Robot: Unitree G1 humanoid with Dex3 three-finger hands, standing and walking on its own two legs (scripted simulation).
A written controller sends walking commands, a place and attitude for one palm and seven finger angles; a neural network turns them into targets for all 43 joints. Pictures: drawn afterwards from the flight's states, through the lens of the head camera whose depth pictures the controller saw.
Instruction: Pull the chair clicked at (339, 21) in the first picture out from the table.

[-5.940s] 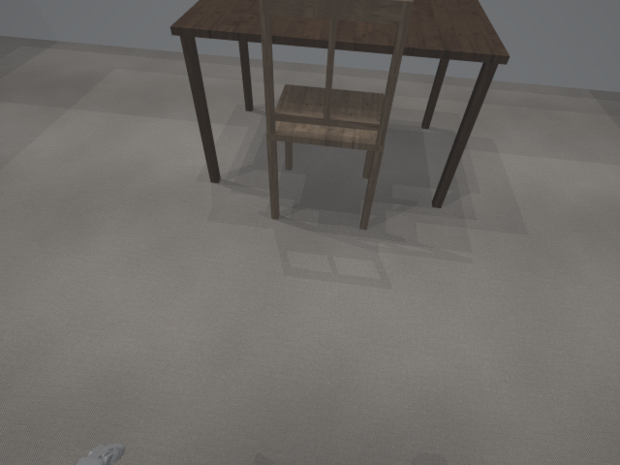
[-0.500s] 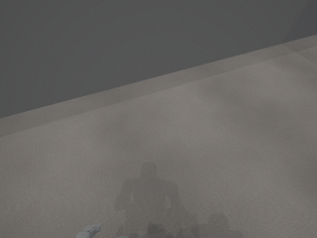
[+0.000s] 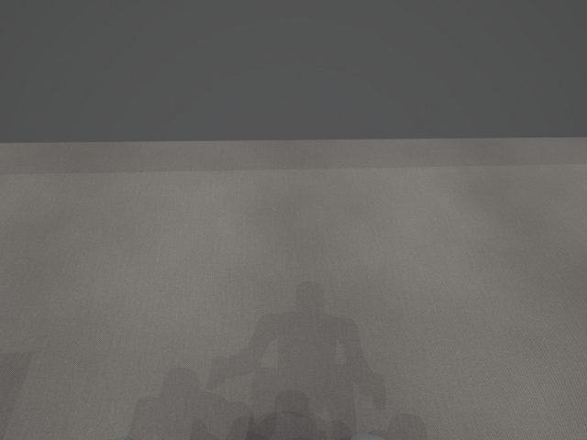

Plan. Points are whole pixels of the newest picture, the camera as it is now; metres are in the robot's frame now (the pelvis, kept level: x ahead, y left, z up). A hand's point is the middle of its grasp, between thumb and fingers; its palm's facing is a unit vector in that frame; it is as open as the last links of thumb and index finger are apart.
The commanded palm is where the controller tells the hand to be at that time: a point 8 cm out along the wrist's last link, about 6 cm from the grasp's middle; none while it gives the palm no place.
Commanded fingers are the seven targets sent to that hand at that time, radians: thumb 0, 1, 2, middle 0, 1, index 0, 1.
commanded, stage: turn to face it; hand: left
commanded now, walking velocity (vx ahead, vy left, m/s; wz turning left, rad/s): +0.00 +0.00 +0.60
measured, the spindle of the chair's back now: out of the picture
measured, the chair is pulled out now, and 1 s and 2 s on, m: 0.00 0.00 0.00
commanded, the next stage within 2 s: none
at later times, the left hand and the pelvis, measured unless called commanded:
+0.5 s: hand out of the picture -0.04 +0.12 -0.15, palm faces +0.37 -0.89 -0.27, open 7.4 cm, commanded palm none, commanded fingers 0.00 0.90 0.90 -0.20 -0.30 -0.20 -0.30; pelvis -0.04 -0.08 +0.00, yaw +21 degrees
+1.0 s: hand out of the picture -0.14 +0.19 -0.16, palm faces +0.63 -0.73 -0.24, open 7.4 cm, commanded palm none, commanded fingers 0.00 0.90 0.90 -0.20 -0.30 -0.20 -0.30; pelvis -0.08 -0.04 +0.00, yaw +38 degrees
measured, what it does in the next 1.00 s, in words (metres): steps on the spot, turning left: right foot, then left foot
